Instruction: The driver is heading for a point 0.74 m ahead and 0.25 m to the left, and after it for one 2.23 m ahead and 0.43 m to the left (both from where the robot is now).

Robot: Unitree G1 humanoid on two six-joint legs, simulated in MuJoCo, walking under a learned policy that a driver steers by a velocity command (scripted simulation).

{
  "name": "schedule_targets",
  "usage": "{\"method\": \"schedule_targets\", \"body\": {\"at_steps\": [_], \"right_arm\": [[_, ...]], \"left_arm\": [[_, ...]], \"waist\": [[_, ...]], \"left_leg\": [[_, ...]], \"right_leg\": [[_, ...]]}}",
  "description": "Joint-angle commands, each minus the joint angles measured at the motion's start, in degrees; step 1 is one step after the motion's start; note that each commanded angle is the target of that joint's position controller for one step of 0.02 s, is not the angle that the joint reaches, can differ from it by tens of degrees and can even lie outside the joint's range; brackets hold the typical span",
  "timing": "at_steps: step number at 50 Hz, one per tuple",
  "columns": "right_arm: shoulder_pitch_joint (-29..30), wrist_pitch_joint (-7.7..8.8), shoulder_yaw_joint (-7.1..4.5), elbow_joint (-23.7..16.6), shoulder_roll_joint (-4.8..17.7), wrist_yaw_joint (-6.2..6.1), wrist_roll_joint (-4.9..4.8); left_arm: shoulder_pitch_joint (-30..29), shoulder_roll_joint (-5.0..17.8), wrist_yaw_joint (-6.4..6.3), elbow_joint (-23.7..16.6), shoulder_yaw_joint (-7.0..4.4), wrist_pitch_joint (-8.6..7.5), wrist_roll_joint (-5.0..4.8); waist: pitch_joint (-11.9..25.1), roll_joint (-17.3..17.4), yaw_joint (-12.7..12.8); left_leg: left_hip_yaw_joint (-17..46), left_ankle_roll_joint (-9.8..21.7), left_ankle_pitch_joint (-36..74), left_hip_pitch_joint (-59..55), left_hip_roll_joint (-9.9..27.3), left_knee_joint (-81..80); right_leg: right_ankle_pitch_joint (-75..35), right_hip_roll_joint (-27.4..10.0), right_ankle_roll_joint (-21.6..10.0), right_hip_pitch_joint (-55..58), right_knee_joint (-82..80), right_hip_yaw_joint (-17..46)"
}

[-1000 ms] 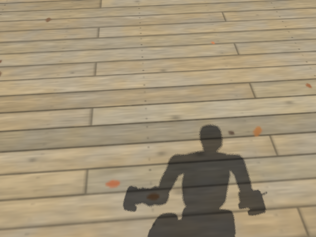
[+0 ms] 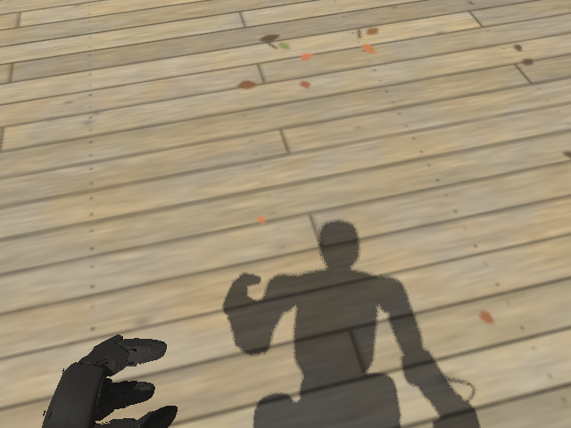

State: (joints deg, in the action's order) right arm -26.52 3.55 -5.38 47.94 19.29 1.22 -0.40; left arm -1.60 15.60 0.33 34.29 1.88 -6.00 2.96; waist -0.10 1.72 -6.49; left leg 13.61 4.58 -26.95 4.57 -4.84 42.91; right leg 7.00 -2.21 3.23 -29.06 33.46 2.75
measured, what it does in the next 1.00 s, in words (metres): walks ahead, turning left: left foot, then right foot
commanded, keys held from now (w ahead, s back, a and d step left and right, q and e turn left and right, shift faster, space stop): w+q+shift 0.64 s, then e+shift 0.36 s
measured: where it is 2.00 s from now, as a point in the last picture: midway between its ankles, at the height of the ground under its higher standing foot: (181, 289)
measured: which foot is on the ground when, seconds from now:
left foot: up 0.00-0.38, down 0.40-0.82, up 0.84-1.00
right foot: down 0.00-0.40, up 0.42-0.78, down 0.80-1.00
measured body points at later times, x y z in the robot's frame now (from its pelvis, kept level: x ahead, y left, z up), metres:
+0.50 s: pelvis +0.44 +0.05 -0.02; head +0.47 +0.05 +0.43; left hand +0.37 +0.30 -0.13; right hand +0.70 -0.13 -0.13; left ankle +0.49 +0.07 -0.72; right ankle +0.33 -0.17 -0.57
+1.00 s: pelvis +0.81 +0.16 +0.02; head +0.86 +0.19 +0.46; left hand +0.70 +0.41 -0.11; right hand +1.09 +0.03 -0.09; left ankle +0.71 +0.24 -0.63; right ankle +0.93 +0.15 -0.72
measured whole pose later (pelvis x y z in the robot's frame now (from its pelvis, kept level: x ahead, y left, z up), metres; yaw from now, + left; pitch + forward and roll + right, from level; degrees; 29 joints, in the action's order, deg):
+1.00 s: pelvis +0.81 +0.16 +0.02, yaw +34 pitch +0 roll +0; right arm -7.9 1.2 -1.2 41.0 17.6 -0.4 2.6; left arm 17.4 15.4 1.0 45.8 -2.0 -2.7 0.0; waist -7.3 0.9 1.8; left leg 3.3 -0.8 -23.2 28.8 -2.6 68.6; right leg 3.3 5.8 -4.3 -20.6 24.1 2.3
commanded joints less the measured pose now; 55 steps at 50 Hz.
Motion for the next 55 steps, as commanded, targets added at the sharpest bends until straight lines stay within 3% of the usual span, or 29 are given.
{"method": "schedule_targets", "body": {"at_steps": [1, 2, 3, 5, 7, 11, 13, 16, 18, 19, 20, 21, 22, 23, 24, 25, 28, 32, 34, 37, 38, 40, 41, 42, 43, 45, 47, 51, 55], "right_arm": [[4.0, 0.57, 1.37, -8.7, 1.6, -0.55, -0.6], [8.7, -0.11, 0.94, -8.4, 3.6, -0.22, 0.61], [11.4, -0.55, 0.93, -8.5, 3.3, 0.53, 1.0], [13.9, -2.08, 1.26, -9.9, 1.5, 2.13, 2.25], [17.3, -3.52, 1.9, -12.0, -0.1, 2.92, 2.27], [24.3, -3.9, 3.43, -16.8, -0.7, 3.96, 2.18], [29.1, -3.86, 3.97, -17.9, 0.2, 4.61, 2.3], [29.3, -3.57, 4.18, -16.9, 1.2, 4.84, 2.15], [17.5, -3.27, 2.95, -13.5, 4.2, 4.0, 2.07], [5.2, -3.05, 1.56, -9.8, 6.6, 3.16, 2.03], [-3.7, -2.86, -0.27, -5.9, 9.2, 1.63, 1.65], [0.4, -3.79, -1.84, -5.7, 13.8, 0.02, 0.28], [3.3, -4.51, -2.8, -9.2, 19.2, -0.09, 2.19], [2.7, -4.79, -2.82, -10.0, 16.4, -0.85, 1.77], [4.7, -4.31, -2.06, -8.7, 12.8, -1.37, 1.67], [6.5, -3.35, -1.47, -8.0, 10.9, -1.52, 1.53], [9.1, -0.58, 0.06, -7.8, 7.6, -1.51, 1.11], [9.8, 0.9, -0.6, -7.7, 8.2, -0.84, 0.79], [6.2, 1.17, -0.55, -5.6, 7.5, -0.46, -0.07], [-0.8, 1.57, 0.04, -1.9, 6.6, -0.97, -0.2], [-0.7, 1.59, -0.17, -1.6, 8.0, -1.36, 0.47], [3.7, 1.3, -0.46, -2.2, 9.2, -1.92, 1.09], [1.4, 1.11, 0.33, -3.4, 4.8, -2.19, 0.99], [-9.9, 0.81, 1.41, -2.7, 0.5, -2.26, -2.39], [-6.6, 0.56, 1.66, -2.1, 4.2, -2.57, 0.58], [7.9, 0.49, 2.43, -5.9, 4.2, -2.02, 2.26], [10.5, -1.74, 2.78, -8.0, 3.0, -1.61, 3.68], [10.3, -3.84, 3.92, -9.4, 1.2, -2.01, 3.06], [16.5, -5.12, 4.11, -11.5, 2.1, -2.78, 2.44]], "left_arm": [[22.6, 16.5, -1.68, 2.7, -6.98, 0.91, 0.99], [19.6, 10.8, -1.44, 2.1, -5.78, 0.94, 0.57], [19.0, 8.2, -1.13, 3.3, -5.16, 0.93, 0.64], [21.1, 6.1, -1.18, 6.3, -4.57, 0.26, 0.05], [23.1, 4.2, -0.54, 8.7, -4.18, -0.69, -1.27], [21.7, 5.7, -0.38, 10.3, -4.42, -1.89, -1.27], [21.7, 6.3, -0.56, 11.4, -4.62, -1.99, -1.3], [25.6, 10.5, -1.4, 12.3, -5.43, -1.43, -1.12], [24.5, 14.3, -2.44, 11.7, -6.52, 0.3, -0.82], [21.4, 15.4, -2.57, 10.3, -6.88, 1.2, -0.67], [20.3, 14.2, -1.89, 9.7, -6.88, 1.8, -0.34], [19.3, 6.6, -0.73, 7.8, -5.08, 1.36, 0.55], [22.5, 7.7, -0.83, 0.6, -4.73, 0.16, -1.05], [16.9, 10.1, -0.69, -0.2, -4.45, -1.26, -0.65], [16.0, 10.2, -0.67, 0.2, -4.24, -1.76, -0.83], [15.0, 9.5, -0.83, 0.6, -4.02, -1.3, -0.1], [16.8, 7.8, -0.73, 1.0, -3.56, 2.54, 1.59], [3.7, 3.2, 0.75, -4.5, -1.72, 2.94, -0.32], [3.8, 2.1, 1.17, -3.3, -1.34, 2.28, -0.91], [3.3, 3.2, 0.6, -2.1, -1.91, 1.07, 0.04], [6.7, 5.0, 0.11, -0.7, -2.75, 0.79, 0.19], [22.9, 8.5, -0.51, 4.8, -4.39, -0.22, -0.2], [30.6, 13.3, -0.7, 6.6, -5.45, -0.53, 0.02], [32.0, 15.4, 0.3, 8.5, -6.6, 0.06, -0.75], [28.6, 12.5, 0.98, 6.5, -6.75, 1.08, -2.9], [19.9, 6.6, 0.76, 6.3, -5.41, 1.78, -3.5], [21.3, 7.4, 0.23, 8.2, -5.73, 2.38, -3.61], [20.0, 10.1, 0.62, 8.1, -6.97, 3.32, -2.34], [20.5, 10.7, 0.25, 7.0, -8.0, 5.52, -2.58]], "waist": [[15.2, -18.8, 11.2], [9.1, -10.0, 11.8], [4.5, -5.3, 11.2], [1.1, -8.3, 9.4], [-0.3, -8.5, 8.3], [-3.9, -7.7, 5.8], [-7.5, -4.3, 5.9], [-5.2, -4.6, 5.1], [2.1, -7.6, -2.3], [7.4, -8.2, -8.0], [10.6, -3.4, -10.3], [6.3, 10.4, -4.4], [18.7, 11.9, 0.0], [16.0, 1.5, -2.2], [5.1, -3.8, 1.2], [0.5, -7.2, 4.4], [-3.9, -7.8, 9.9], [-6.3, -3.3, 7.1], [-4.3, -2.4, 4.7], [-1.8, -0.6, 1.2], [0.2, 1.0, 2.8], [6.2, 2.4, 12.2], [13.4, -6.2, 13.4], [25.7, -23.1, 8.7], [26.7, -10.9, 9.3], [11.0, -2.9, 8.6], [6.2, -2.0, 6.4], [7.0, -4.0, 3.6], [7.3, -5.7, 4.9]], "left_leg": [[-8.0, 2.0, 3.9, 43.9, 3.0, 38.9], [-9.2, 2.0, 8.2, 44.7, 5.6, 37.1], [-9.3, 1.5, 10.6, 42.9, 7.7, 34.2], [-9.5, 0.6, 11.4, 41.9, 9.9, 32.2], [-10.5, 0.3, 12.5, 44.2, 10.7, 32.0], [-14.0, 0.6, 22.1, 42.4, 10.6, 22.7], [-18.7, 1.7, 25.6, 38.9, 9.4, 12.2], [-26.5, 5.0, 24.9, 26.2, 2.5, 2.5], [-25.6, 7.1, 20.5, 12.4, -0.9, 1.4], [-22.5, 9.3, 18.9, -0.9, -1.5, 0.1], [-17.1, 11.3, 17.4, -15.9, -0.7, -4.5], [-2.4, 13.4, 20.4, -20.6, 7.8, -4.9], [26.8, 25.0, 13.5, -35.0, 18.4, -16.7], [33.4, 23.5, 2.5, -30.4, 20.3, -26.5], [30.0, 21.1, 2.8, -18.7, 18.9, -29.7], [25.2, 19.3, 8.5, -8.9, 16.3, -30.0], [14.2, 17.8, 18.1, 10.7, 10.1, -30.8], [6.6, 13.1, 21.9, 23.1, 2.9, -33.1], [2.7, 9.9, 39.0, 17.9, 3.2, -30.6], [1.8, 5.9, 55.3, 1.1, 5.8, -25.4], [1.5, 4.2, 62.2, -3.6, 6.7, -20.7], [-2.5, 1.0, 63.4, -4.1, 4.6, -0.5], [-6.6, -1.1, 36.5, 5.9, 0.0, 20.3], [-7.9, -4.8, -6.7, 22.8, -8.7, 43.6], [-5.9, -4.2, -1.8, 26.7, -4.3, 44.1], [-8.6, -4.4, 2.7, 30.8, 1.5, 36.0], [-9.0, -5.1, 4.3, 27.6, 3.4, 29.9], [-10.2, -7.0, 4.7, 22.9, 3.5, 20.2], [-9.5, -7.3, 10.7, 22.7, 3.3, 14.7]], "right_leg": [[47.3, -24.5, -10.9, 46.9, -21.1, 45.7], [37.1, -21.5, -10.1, 41.2, -18.7, 33.7], [23.2, -18.8, -9.2, 35.1, -18.4, 23.8], [9.4, -15.0, -7.4, 30.3, -18.9, 12.1], [-2.4, -14.3, -6.3, 30.2, -19.5, 5.0], [-16.6, -12.2, -5.5, 25.4, -23.5, -7.8], [-19.5, -10.1, -4.7, 24.4, -26.5, -13.5], [-55.3, -9.2, -2.9, 28.6, -19.6, -18.3], [-70.2, -11.7, -2.7, 29.8, -2.4, -17.5], [-69.7, -12.8, -3.6, 24.9, 12.3, -15.9], [-41.9, -8.7, -3.7, 13.6, 33.0, -15.7], [17.6, 2.5, -2.5, -5.2, 56.7, -14.9], [21.6, 4.5, -1.3, -21.8, 67.3, -2.2], [16.1, 1.4, -1.7, -25.0, 62.2, 2.9], [13.1, -1.1, -1.8, -23.8, 54.9, 2.8], [13.6, -2.9, -1.3, -19.2, 49.5, 2.6], [18.1, -5.7, 1.3, -8.4, 37.5, 2.1], [-3.3, -4.2, 1.6, 3.0, 13.7, -1.4], [-16.2, -1.6, -0.8, 8.3, 4.6, -4.6], [-19.0, 2.0, -4.5, 7.7, -4.0, -6.0], [-15.8, 3.9, -5.7, 9.9, -4.8, -6.2], [-19.2, 2.7, -7.5, 23.4, -9.0, -4.8], [-46.1, -8.7, -10.8, 38.0, -0.1, 3.8], [-68.5, -23.8, -23.4, 55.6, 0.1, 30.2], [-63.3, -19.9, -22.8, 52.6, -3.5, 31.3], [-48.6, -12.8, -19.6, 37.0, -8.6, 20.5], [-46.1, -9.1, -17.9, 26.9, -11.6, 18.6], [-46.2, -5.7, -17.9, 16.4, -12.7, 16.4], [-26.6, -3.1, -15.2, 12.1, -13.7, 19.7]]}}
